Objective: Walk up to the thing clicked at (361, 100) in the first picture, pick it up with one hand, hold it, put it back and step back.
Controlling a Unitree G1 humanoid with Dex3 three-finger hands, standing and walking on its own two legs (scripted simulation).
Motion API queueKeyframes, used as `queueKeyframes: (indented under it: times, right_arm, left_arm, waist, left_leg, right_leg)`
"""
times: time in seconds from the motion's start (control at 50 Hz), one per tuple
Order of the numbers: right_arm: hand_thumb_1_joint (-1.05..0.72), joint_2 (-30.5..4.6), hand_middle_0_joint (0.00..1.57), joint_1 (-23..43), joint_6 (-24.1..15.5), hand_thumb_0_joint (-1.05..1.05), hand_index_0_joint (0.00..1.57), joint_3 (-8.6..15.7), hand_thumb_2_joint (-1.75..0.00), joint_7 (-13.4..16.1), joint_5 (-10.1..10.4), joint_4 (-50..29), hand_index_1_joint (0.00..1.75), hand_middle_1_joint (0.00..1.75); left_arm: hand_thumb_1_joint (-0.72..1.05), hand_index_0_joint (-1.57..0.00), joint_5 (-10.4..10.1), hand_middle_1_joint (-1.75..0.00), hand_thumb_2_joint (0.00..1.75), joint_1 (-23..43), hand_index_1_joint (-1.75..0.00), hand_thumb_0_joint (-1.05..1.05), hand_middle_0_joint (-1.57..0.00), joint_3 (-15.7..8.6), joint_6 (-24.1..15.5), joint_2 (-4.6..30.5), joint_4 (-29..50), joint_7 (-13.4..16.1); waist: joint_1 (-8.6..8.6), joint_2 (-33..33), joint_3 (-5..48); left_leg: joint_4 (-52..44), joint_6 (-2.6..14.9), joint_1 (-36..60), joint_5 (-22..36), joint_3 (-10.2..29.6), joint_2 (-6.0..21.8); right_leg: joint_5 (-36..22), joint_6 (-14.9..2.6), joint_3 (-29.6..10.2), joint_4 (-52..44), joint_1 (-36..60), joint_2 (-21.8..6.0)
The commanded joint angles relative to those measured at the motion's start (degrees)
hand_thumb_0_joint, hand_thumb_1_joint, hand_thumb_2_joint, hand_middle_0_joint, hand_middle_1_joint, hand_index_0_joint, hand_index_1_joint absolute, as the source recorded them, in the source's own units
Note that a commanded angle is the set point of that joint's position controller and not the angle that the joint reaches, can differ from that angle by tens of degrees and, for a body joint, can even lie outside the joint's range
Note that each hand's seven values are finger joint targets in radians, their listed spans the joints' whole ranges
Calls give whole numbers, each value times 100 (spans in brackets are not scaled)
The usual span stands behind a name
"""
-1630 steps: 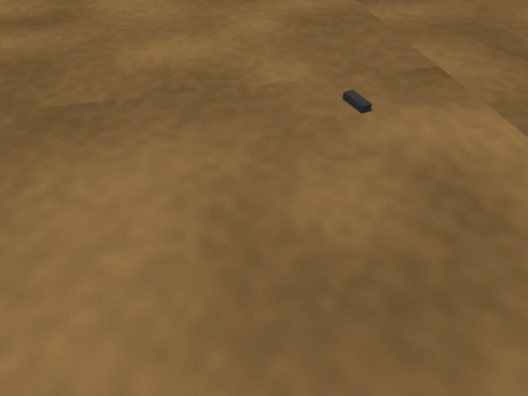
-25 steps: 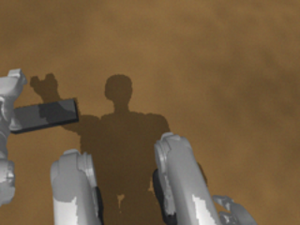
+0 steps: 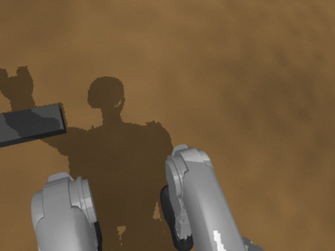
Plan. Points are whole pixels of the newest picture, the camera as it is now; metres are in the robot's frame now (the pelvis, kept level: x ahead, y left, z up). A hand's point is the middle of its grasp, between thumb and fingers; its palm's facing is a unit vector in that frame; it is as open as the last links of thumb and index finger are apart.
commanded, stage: home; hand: left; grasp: from above
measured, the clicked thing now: (20, 127) +0.47 +0.30 -0.29
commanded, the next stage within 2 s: none
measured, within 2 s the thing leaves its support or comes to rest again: neither
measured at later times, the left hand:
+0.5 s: hand out of the picture +0.32 +0.28 +0.05, palm faces -0.24 -0.68 -0.69, open 7.8 cm
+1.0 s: hand out of the picture +0.24 +0.22 +0.26, palm faces +0.19 -0.95 -0.25, open 7.4 cm
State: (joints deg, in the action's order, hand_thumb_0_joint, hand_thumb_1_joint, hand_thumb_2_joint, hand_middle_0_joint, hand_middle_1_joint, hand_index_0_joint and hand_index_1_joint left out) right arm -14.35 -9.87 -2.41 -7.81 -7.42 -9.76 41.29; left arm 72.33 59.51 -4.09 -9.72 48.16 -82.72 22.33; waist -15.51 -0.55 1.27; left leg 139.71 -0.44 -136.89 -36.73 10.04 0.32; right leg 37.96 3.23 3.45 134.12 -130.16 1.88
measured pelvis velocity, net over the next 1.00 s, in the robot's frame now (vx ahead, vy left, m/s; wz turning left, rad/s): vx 0.06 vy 0.00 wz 0.17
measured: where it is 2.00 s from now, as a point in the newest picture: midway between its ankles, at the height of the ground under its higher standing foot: (139, 244)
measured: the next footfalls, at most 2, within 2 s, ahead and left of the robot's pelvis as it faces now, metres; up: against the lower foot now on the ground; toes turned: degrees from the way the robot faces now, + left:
none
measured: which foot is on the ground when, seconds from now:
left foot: down 0.00-1.00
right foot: down 0.00-1.00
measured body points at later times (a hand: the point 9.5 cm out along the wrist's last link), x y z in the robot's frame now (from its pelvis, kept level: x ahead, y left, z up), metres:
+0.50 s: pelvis +0.00 +0.00 +0.16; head +0.17 +0.06 +0.57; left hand +0.33 +0.32 +0.09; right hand +0.20 -0.26 +0.05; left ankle +0.08 +0.13 -0.28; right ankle +0.11 -0.14 -0.28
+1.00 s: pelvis +0.06 +0.00 +0.34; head +0.12 +0.03 +0.78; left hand +0.22 +0.27 +0.28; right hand +0.25 -0.21 +0.26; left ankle +0.08 +0.13 -0.28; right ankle +0.11 -0.14 -0.28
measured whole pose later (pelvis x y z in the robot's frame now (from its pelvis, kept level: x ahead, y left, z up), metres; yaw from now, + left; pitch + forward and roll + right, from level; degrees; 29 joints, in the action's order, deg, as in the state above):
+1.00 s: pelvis +0.06 +0.00 +0.34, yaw +10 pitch +18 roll -4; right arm -11.2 -13.2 -7.7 -3.4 7.5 2.3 31.4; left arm -2.2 -16.3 -3.3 24.2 14.6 -2.4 4.2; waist -4.2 2.5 10.8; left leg 74.2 -1.3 -61.7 -31.0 4.9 2.4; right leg 31.2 1.4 3.3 70.3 -57.3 -0.4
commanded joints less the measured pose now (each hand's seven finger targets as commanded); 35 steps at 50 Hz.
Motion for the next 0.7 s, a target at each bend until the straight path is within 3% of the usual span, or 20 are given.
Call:
queueKeyframes:
  times: [0.0, 0.06, 0.1, 0.18, 0.26, 0.28, 0.34, 0.38, 0.44, 0.5, 0.52, 0.6, 0.68]
  right_arm:
    - [-89, -1724, 20, -1267, 16, 0, 20, 762, -90, 25, 209, -216, 30, 30]
    - [-89, -1636, 20, -1367, 121, 0, 20, 910, -90, -31, 380, -317, 30, 30]
    - [-90, -1587, 20, -1379, 209, 0, 20, 1056, -90, -44, 517, -457, 30, 30]
    - [-90, -1453, 20, -1158, 331, 0, 20, 1142, -90, 30, 692, -674, 30, 30]
    - [-90, -1352, 20, -901, 334, 0, 20, 1213, -90, 184, 810, -854, 30, 30]
    - [-90, -1293, 20, -831, 316, 0, 20, 1241, -90, 225, 854, -927, 30, 30]
    - [-90, -1206, 20, -566, 238, 0, 20, 1302, -90, 334, 934, -1077, 30, 30]
    - [-90, -1208, 20, -441, 186, 0, 20, 1311, -90, 423, 985, -1149, 30, 30]
    - [-90, -1147, 20, -206, 78, 0, 20, 1272, -90, 560, 1053, -1232, 30, 30]
    - [-90, -1130, 20, 11, -61, 0, 20, 1249, -90, 692, 1117, -1337, 30, 30]
    - [-90, -1107, 20, 81, -111, 0, 20, 1250, -90, 738, 1135, -1367, 30, 30]
    - [-90, -974, 20, 242, -271, 0, 20, 1160, -90, 904, 1180, -1445, 30, 30]
    - [-90, -826, 20, 307, -409, 0, 20, 1071, -90, 1035, 1205, -1652, 30, 30]
  left_arm:
    - [-14, -21, -581, -62, 88, 1157, -64, 0, -24, -314, 346, 1297, 1408, -179]
    - [10, -18, -1067, -43, 75, 674, -44, 0, -19, -441, 515, 1156, 2124, -626]
    - [26, -18, -1407, -36, 76, 231, -37, 0, -19, -588, 576, 1088, 2913, -943]
    - [58, -18, -2383, -27, 78, -1010, -27, 0, -18, -508, 789, 277, 4115, -1514]
    - [90, -20, -3274, -30, 90, -1852, -30, 0, -20, -434, 972, -145, 5182, -1956]
    - [90, -20, -3458, -30, 90, -2012, -30, 0, -20, -422, 991, -199, 5587, -2017]
    - [90, -20, -3982, -30, 90, -2626, -30, 0, -20, -304, 1093, -647, 6241, -2094]
    - [90, -20, -4285, -30, 90, -2895, -30, 0, -20, -304, 1184, -761, 6565, -2070]
    - [90, -20, -4619, -30, 90, -3418, -30, 0, -20, -307, 1399, -972, 6841, -1990]
    - [90, -20, -5013, -30, 90, -3708, -30, 0, -20, -300, 1640, -1209, 7436, -1927]
    - [90, -20, -5170, -30, 90, -3958, -30, 0, -20, -170, 1724, -1441, 7536, -1935]
    - [90, -20, -5753, -30, 90, -4767, -30, 0, -20, -147, 2054, -1701, 7715, -1866]
    - [90, -20, -6446, -30, 90, -5366, -30, 0, -20, -211, 2371, -1871, 8270, -1791]
  waist:
    - [403, 2434, 4893]
    - [583, 2221, 5149]
    - [805, 2277, 5463]
    - [780, 1378, 4867]
    - [840, 813, 4322]
    - [935, 801, 4511]
    - [1036, 959, 4302]
    - [1049, 1029, 4047]
    - [1113, 1085, 3706]
    - [1148, 1277, 3707]
    - [1117, 1276, 3626]
    - [1047, 969, 3208]
    - [1057, 767, 3139]
  left_leg:
    - [-1937, 65, 4216, 1288, -615, 1]
    - [-2116, 117, 4432, 1641, -675, -10]
    - [-2415, 101, 4670, 1670, -646, -9]
    - [-2795, 219, 4265, 1280, -716, -22]
    - [-3227, 279, 4223, 834, -686, 18]
    - [-3352, 285, 4427, 777, -700, 37]
    - [-3910, 226, 4948, 422, -561, 99]
    - [-4325, 190, 5310, 188, -446, 139]
    - [-4862, 156, 5768, -120, -356, 165]
    - [-5400, 114, 6374, -329, -220, 167]
    - [-5535, 97, 6536, -288, -222, 163]
    - [-5890, 122, 6860, -126, -355, 109]
    - [-6316, 158, 7300, 103, -502, 62]
  right_leg:
    - [-1507, -541, 669, -1387, 2141, 79]
    - [-1726, -514, 551, -1639, 2602, 82]
    - [-1676, -541, 479, -1766, 2826, 61]
    - [-1543, -490, 348, -2464, 3391, 77]
    - [-1204, -485, 225, -3083, 3729, 66]
    - [-1160, -468, 180, -3202, 3911, 62]
    - [-879, -473, 163, -3475, 3992, 10]
    - [-715, -472, 161, -3722, 4041, -21]
    - [-504, -464, 124, -4077, 4240, -35]
    - [-392, -456, 75, -4408, 4540, -66]
    - [-418, -452, 66, -4537, 4610, -71]
    - [-426, -431, -57, -5217, 5243, -86]
    - [-498, -415, -166, -5952, 6180, -90]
